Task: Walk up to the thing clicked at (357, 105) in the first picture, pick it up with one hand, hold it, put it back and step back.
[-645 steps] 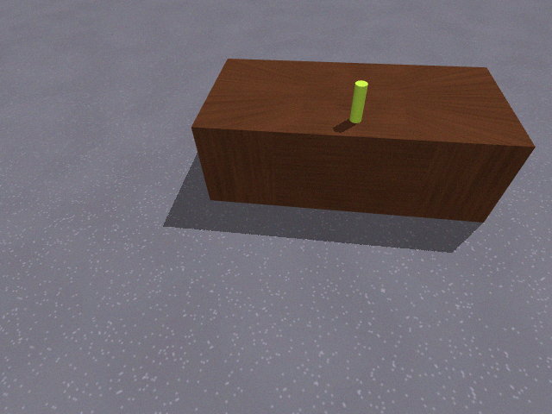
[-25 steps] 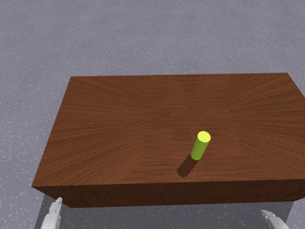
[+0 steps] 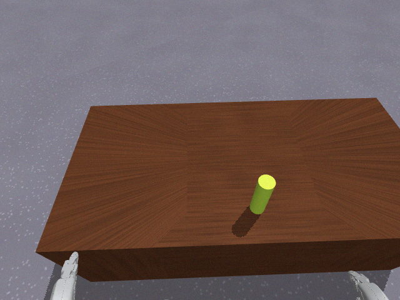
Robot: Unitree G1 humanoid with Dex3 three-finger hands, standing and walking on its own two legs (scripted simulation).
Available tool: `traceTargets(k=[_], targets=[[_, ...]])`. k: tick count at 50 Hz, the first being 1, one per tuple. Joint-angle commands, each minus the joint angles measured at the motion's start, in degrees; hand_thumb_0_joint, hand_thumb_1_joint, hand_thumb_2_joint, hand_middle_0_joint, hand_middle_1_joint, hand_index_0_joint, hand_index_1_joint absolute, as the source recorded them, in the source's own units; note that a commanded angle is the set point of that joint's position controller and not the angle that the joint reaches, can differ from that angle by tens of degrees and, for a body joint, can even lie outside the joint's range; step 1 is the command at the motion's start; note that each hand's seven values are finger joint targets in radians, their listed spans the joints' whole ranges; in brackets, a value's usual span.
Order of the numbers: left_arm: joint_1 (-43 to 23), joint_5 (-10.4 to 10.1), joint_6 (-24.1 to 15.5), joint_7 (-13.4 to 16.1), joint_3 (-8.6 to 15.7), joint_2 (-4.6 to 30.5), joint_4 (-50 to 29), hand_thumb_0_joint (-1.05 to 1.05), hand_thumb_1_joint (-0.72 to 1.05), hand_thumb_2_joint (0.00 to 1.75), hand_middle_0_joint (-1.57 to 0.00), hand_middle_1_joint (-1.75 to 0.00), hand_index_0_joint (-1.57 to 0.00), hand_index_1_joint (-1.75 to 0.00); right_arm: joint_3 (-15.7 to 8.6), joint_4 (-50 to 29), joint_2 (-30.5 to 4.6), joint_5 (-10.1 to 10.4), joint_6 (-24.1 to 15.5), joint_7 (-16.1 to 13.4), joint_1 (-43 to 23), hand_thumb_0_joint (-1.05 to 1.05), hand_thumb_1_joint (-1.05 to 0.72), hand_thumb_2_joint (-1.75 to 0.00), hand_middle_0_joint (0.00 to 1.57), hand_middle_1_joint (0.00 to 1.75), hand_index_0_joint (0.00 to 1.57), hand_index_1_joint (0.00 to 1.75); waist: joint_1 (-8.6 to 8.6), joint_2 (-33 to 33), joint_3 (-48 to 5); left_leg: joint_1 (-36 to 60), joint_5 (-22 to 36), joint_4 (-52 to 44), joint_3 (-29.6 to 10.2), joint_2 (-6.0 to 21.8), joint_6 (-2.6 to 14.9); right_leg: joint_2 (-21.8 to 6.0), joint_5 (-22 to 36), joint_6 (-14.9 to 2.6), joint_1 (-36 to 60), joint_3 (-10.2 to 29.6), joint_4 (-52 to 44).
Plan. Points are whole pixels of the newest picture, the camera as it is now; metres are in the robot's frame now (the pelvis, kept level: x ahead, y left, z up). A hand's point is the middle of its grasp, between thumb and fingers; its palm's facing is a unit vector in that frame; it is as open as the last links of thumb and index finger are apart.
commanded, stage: go down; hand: right
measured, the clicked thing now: (261, 195) +0.45 -0.16 -0.20
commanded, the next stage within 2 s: approach in 2.00 s
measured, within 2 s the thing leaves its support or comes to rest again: neither
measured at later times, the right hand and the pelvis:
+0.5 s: hand (357, 267) +0.21 -0.28 -0.05, palm faces +0.08 +0.95 -0.31, open 17.5 cm; pelvis -0.01 +0.00 +0.00, yaw -1 degrees
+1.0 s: hand (371, 200) +0.32 -0.32 +0.02, palm faces +0.08 +0.99 -0.13, open 17.7 cm; pelvis -0.02 -0.01 +0.01, yaw +1 degrees
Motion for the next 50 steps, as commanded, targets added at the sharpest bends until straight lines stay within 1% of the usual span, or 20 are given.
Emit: traceTargets(k=[1, 10, 16, 19, 20, 22, 23, 26, 27, 29, 31, 33, 36, 38, 39, 40, 42, 44, 45, 50], targets=[[-1.09, -0.44, -3.16, 1.28, 4.23, 10.30, -11.04, 0.00, -0.54, 0.04, -0.06, -0.05, -0.05, -0.05, -5.70, -10.51, -11.74, -0.41, -1.10, -0.79, -0.25, 0.00, 0.59, -0.02, 0.04, 0.05, 0.05, 0.05, -0.08, -0.76, -9.66, 10.56, 12.48, -4.45, 1.08, -2.01, 1.83, 0.85, 22.49, 0.14, 0.66, -1.03, -6.77], [1.13, -0.48, -3.13, 2.33, 3.33, 8.79, -12.75, 0.00, -0.53, 0.04, -0.06, -0.06, -0.06, -0.05, -6.67, -14.00, -12.26, -0.03, -0.46, -0.31, -0.86, 0.00, 0.58, -0.02, 0.04, 0.05, 0.05, 0.05, 0.17, -0.35, -7.94, 8.81, 9.35, -4.60, 1.08, -1.90, 1.62, 1.10, 16.79, -0.25, -1.46, -1.03, -6.65], [1.91, -0.67, -3.99, 3.64, 1.91, 7.99, -17.20, 0.00, -0.54, 0.04, -0.06, -0.05, -0.06, -0.05, -10.00, -16.94, -16.41, 0.58, -2.71, -0.11, -9.72, 0.00, 0.57, -0.01, 0.05, 0.05, 0.05, 0.05, 1.64, -1.90, -10.58, 9.84, 10.13, -4.76, 0.33, -1.59, 1.60, 1.06, 16.74, -0.26, 0.94, -0.65, -6.76], [2.80, -0.71, -4.61, 4.03, -0.32, 6.36, -17.19, 0.00, -0.53, 0.04, -0.06, -0.05, -0.06, -0.05, -11.43, -14.30, -17.19, 1.68, -4.70, 0.88, -15.31, 0.00, 0.56, -0.01, 0.05, 0.05, 0.06, 0.05, 1.87, -2.87, -8.87, 9.24, 8.52, -5.20, 0.24, -1.60, 1.54, 0.94, 14.53, -0.23, 0.55, -0.38, -7.75], [1.99, -0.84, -5.05, 4.42, 1.11, 8.33, -20.05, 0.00, -0.54, 0.04, -0.06, -0.05, -0.06, -0.05, -13.07, -13.28, -18.79, 2.23, -5.45, 1.23, -16.84, 0.00, 0.56, -0.01, 0.05, 0.05, 0.05, 0.05, 2.22, -2.08, -10.01, 10.57, 9.63, -5.42, 0.33, -1.61, 1.44, 0.87, 15.51, -0.28, 1.44, -0.19, -7.80], [6.53, -0.78, -4.78, 4.36, -2.39, 4.99, -15.76, 0.00, -0.53, 0.04, -0.06, -0.06, -0.06, -0.05, -14.20, -10.69, -20.49, 2.81, -6.55, 2.74, -20.23, 0.00, 0.55, -0.01, 0.05, 0.05, 0.06, 0.05, 2.29, -3.17, -9.03, 10.86, 10.49, -6.25, -0.01, -1.24, 1.36, 1.19, 15.36, -0.46, 1.85, -0.62, -7.69], [2.58, -1.01, -5.58, 4.62, -0.73, 7.72, -21.74, 0.00, -0.53, 0.04, -0.06, -0.06, -0.06, -0.05, -14.27, -9.04, -20.55, 3.25, -7.10, 3.50, -22.74, 0.00, 0.54, -0.01, 0.06, 0.04, 0.06, 0.04, 2.71, -1.67, -10.13, 11.60, 11.36, -6.39, 0.06, -1.36, 1.26, 1.08, 16.26, -0.51, 2.43, -0.49, -7.83], [0.58, -0.94, -6.08, 4.65, -1.60, 7.76, -18.88, 0.00, -0.53, 0.04, -0.06, -0.05, -0.06, -0.05, -14.87, -0.82, -21.63, 4.10, -8.15, 6.43, -27.87, 0.00, 0.56, -0.03, 0.05, 0.05, 0.05, 0.05, 1.93, -3.37, -7.62, 11.08, 10.66, -6.91, 0.26, -1.39, 1.61, 0.82, 16.29, -0.30, 1.95, -0.18, -8.67], [4.57, -1.09, -5.76, 4.20, -2.72, 6.32, -14.41, 0.00, -0.53, 0.04, -0.06, -0.05, -0.06, -0.05, -16.08, 2.96, -23.32, 3.94, -8.26, 7.42, -28.20, 0.00, 0.54, -0.02, 0.06, 0.05, 0.06, 0.05, 1.58, -4.30, -5.86, 10.52, 10.13, -7.14, 0.42, -1.42, 1.78, 0.85, 16.14, -0.22, 1.65, -0.32, -9.41], [2.10, -1.10, -6.77, 3.74, -2.36, 7.73, -21.03, 0.00, -0.54, 0.05, -0.06, -0.05, -0.06, -0.06, -15.08, 5.88, -22.32, 4.46, -9.28, 9.80, -30.80, 0.00, 0.55, -0.03, 0.05, 0.05, 0.05, 0.05, 2.23, -3.50, -9.27, 12.72, 12.30, -7.22, 0.62, -1.64, 1.90, 0.56, 18.69, -0.18, 4.15, -0.32, -9.69], [4.63, -1.12, -6.81, 2.81, -3.81, 7.32, -19.86, 0.00, -0.53, 0.04, -0.06, -0.06, -0.06, -0.05, -15.25, 9.08, -23.22, 4.95, -10.38, 11.62, -34.57, 0.00, 0.56, -0.03, 0.05, 0.05, 0.05, 0.05, 2.68, -2.68, -8.20, 12.93, 13.04, -7.78, 0.79, -1.85, 1.75, 0.39, 18.91, -0.41, 4.23, -0.52, -10.17], [5.80, -1.05, -6.93, 2.23, -4.02, 6.83, -17.33, 0.00, -0.54, 0.05, -0.06, -0.06, -0.06, -0.06, -17.59, 13.21, -26.45, 5.20, -12.03, 12.92, -38.25, 0.00, 0.55, -0.03, 0.05, 0.05, 0.05, 0.05, 2.34, -3.09, -7.07, 12.52, 12.36, -8.26, 0.58, -1.82, 1.88, 0.50, 17.77, -0.61, 3.43, -0.69, -10.62], [0.23, -0.68, -7.88, 1.85, -2.43, 8.68, -19.43, 0.00, -0.54, 0.05, -0.06, -0.05, -0.06, -0.05, -19.59, 14.28, -30.04, 5.25, -15.69, 14.14, -43.91, 0.00, 0.59, -0.03, 0.04, 0.05, 0.05, 0.05, 1.18, -3.91, -8.90, 13.50, 12.37, -8.61, 0.11, -1.81, 2.24, 0.40, 17.64, -0.65, 3.73, -0.77, -11.15], [2.48, -0.48, -7.58, 1.38, -2.43, 8.06, -14.03, 0.00, -0.54, 0.05, -0.05, -0.05, -0.06, -0.05, -20.47, 17.85, -30.63, 5.55, -17.67, 14.69, -44.12, 0.00, 0.61, -0.04, 0.04, 0.06, 0.04, 0.06, 0.81, -4.64, -8.21, 13.72, 11.98, -8.75, -0.10, -1.92, 2.43, 0.47, 17.14, -0.64, 3.37, -0.93, -11.40], [-1.64, -0.80, -8.24, 1.32, -2.12, 8.90, -19.80, 0.00, -0.54, 0.05, -0.05, -0.05, -0.05, -0.05, -20.91, 15.47, -31.90, 5.93, -19.42, 14.90, -48.26, 0.00, 0.61, -0.03, 0.04, 0.06, 0.04, 0.06, 1.45, -3.30, -11.44, 14.60, 12.42, -8.80, -0.19, -2.13, 2.38, 0.19, 17.50, -0.89, 4.40, -0.69, -11.43], [0.92, -0.49, -8.07, 1.26, -2.79, 7.94, -15.48, 0.00, -0.54, 0.05, -0.05, -0.05, -0.05, -0.05, -20.84, 20.11, -31.66, 5.47, -19.93, 15.28, -46.83, 0.00, 0.61, -0.03, 0.04, 0.06, 0.04, 0.06, 1.48, -4.67, -11.81, 15.42, 14.14, -8.58, -0.46, -1.99, 2.46, 0.33, 19.25, -0.70, 4.90, -0.99, -11.05], [-1.46, -0.57, -8.15, 1.35, -3.74, 8.03, -18.31, 0.00, -0.54, 0.05, -0.05, -0.05, -0.05, -0.05, -21.59, 19.06, -33.27, 5.95, -22.46, 15.91, -51.26, 0.00, 0.61, -0.03, 0.04, 0.05, 0.04, 0.05, 1.74, -3.68, -14.89, 16.54, 15.60, -8.52, -0.42, -2.26, 2.47, 0.05, 21.35, -0.71, 6.07, -0.76, -11.03], [0.61, -0.52, -7.90, 1.91, -0.94, 10.81, -16.42, 0.00, -0.54, 0.05, -0.05, -0.05, -0.05, -0.05, -22.05, 23.52, -33.75, 6.36, -23.69, 16.60, -51.67, 0.00, 0.61, -0.03, 0.04, 0.05, 0.04, 0.05, 2.74, -3.46, -14.88, 15.35, 15.73, -8.65, -0.07, -2.69, 2.73, -0.41, 23.31, -0.54, 7.06, -0.31, -11.56], [0.93, -0.45, -7.61, 1.60, -2.37, 9.28, -14.31, 0.00, -0.54, 0.05, -0.05, -0.05, -0.05, -0.05, -20.73, 25.46, -32.67, 6.18, -24.31, 16.98, -51.27, 0.00, 0.61, -0.03, 0.04, 0.05, 0.04, 0.05, 2.36, -5.21, -12.44, 14.66, 13.91, -9.24, -0.17, -2.64, 2.79, -0.23, 20.99, -0.52, 6.49, -0.61, -12.12], [-0.22, -0.32, -7.74, 1.48, -1.32, 10.34, -12.93, 0.00, -0.54, 0.05, -0.05, -0.05, -0.05, -0.05, -22.64, 27.81, -37.53, 6.50, -28.41, 18.16, -57.69, 0.00, 0.59, -0.02, 0.05, 0.05, 0.05, 0.05, 2.83, -7.11, -13.97, 13.13, 13.66, -9.51, -0.35, -2.90, 3.14, -0.86, 22.04, -0.04, 7.03, -0.13, -12.59]])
